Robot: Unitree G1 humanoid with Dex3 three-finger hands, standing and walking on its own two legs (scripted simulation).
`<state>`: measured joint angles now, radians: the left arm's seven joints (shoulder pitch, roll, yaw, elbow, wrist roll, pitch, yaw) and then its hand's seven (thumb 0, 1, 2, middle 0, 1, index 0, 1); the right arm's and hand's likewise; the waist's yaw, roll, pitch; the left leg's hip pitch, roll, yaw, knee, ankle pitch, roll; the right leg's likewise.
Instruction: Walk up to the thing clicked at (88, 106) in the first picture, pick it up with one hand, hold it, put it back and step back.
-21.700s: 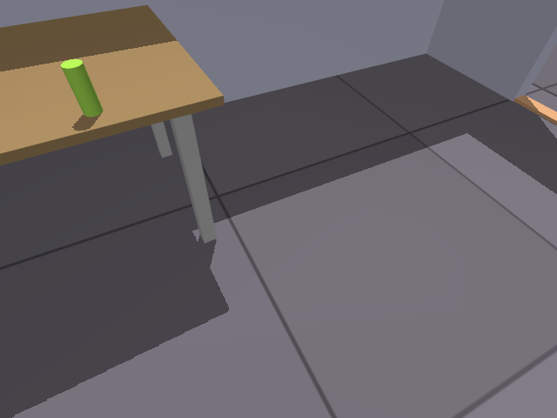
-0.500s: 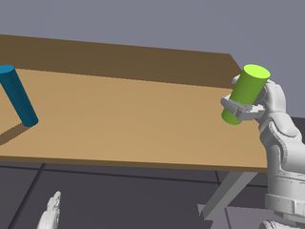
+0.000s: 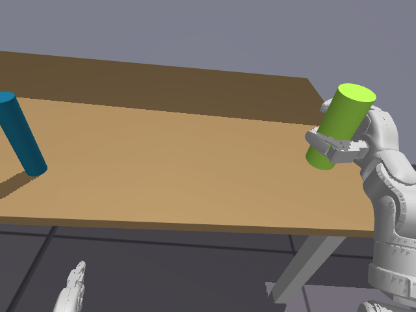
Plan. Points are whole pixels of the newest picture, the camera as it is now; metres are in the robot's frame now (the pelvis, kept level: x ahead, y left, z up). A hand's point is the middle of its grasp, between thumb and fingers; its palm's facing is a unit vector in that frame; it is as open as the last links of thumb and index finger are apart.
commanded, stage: hold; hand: right
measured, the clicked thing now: (336, 130) +0.34 -0.18 +0.26
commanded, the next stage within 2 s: none
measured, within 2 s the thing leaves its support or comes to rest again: neither
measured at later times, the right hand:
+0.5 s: hand (337, 134) +0.33 -0.18 +0.26, palm faces +0.08 +1.00 -0.03, open 8.0 cm
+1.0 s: hand (335, 132) +0.33 -0.17 +0.26, palm faces +0.08 +1.00 -0.02, open 8.0 cm
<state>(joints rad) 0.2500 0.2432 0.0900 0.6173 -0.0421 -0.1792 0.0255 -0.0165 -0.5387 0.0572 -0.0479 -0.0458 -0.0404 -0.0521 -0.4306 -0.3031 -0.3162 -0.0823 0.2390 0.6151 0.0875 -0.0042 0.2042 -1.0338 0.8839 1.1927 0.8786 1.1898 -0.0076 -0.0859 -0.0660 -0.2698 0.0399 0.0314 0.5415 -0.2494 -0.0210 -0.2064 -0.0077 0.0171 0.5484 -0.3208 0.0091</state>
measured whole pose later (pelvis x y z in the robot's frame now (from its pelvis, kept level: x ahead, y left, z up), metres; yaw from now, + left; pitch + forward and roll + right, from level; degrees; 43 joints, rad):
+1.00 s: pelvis +0.00 +0.00 +0.00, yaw +0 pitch -2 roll +0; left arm 0.25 0.26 0.08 0.64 -0.04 -0.21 0.02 -0.02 -0.53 0.05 -0.05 -0.05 -0.04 -0.05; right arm -0.43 -0.30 -0.33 -0.17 0.26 0.74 0.08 0.00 0.21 -1.04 0.89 1.19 0.88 1.19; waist -0.01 -0.09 -0.07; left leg -0.26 0.04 0.04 0.54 -0.25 -0.01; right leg -0.20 -0.01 0.03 0.54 -0.31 0.02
